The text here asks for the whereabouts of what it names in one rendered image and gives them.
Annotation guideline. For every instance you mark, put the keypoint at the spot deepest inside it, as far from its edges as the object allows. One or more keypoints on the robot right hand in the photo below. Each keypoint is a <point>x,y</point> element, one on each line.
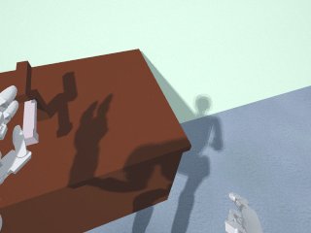
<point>246,222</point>

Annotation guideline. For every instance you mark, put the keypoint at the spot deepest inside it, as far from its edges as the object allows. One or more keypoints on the tap lever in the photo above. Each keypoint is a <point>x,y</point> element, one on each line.
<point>29,128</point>

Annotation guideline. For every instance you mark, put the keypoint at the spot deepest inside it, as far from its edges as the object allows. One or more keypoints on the counter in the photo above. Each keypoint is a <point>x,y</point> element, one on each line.
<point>109,144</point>

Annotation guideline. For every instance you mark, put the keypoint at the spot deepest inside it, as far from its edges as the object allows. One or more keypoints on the robot left hand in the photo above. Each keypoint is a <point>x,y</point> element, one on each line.
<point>14,159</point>

